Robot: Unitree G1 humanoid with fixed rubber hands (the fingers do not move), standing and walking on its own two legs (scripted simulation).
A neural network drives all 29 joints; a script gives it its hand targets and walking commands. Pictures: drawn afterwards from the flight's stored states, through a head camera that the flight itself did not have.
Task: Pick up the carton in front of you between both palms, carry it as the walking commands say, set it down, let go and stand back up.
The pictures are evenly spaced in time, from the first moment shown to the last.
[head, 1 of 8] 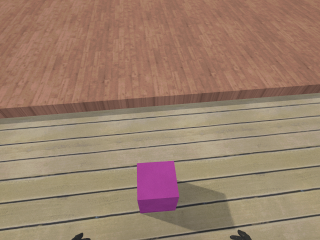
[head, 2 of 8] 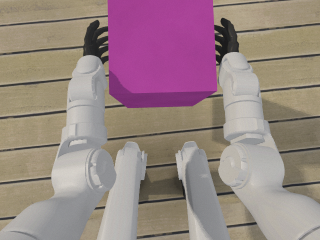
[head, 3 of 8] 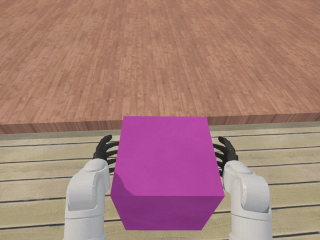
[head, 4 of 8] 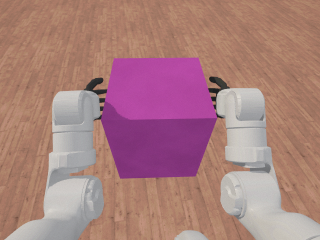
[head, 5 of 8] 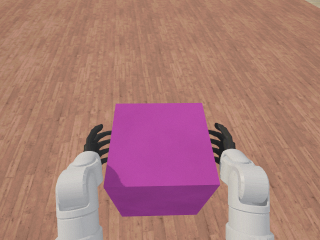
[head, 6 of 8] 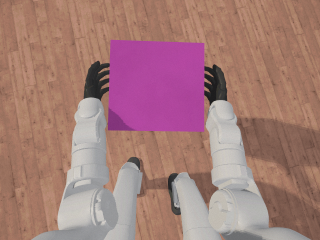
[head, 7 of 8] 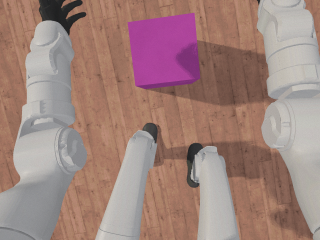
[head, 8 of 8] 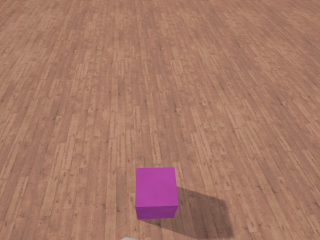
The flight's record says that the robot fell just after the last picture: no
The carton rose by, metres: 0.88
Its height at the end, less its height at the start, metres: +0.11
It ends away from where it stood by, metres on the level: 3.30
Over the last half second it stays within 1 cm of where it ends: yes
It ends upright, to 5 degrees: yes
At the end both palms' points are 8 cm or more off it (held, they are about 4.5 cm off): yes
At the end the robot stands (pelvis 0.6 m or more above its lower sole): yes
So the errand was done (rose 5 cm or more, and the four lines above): yes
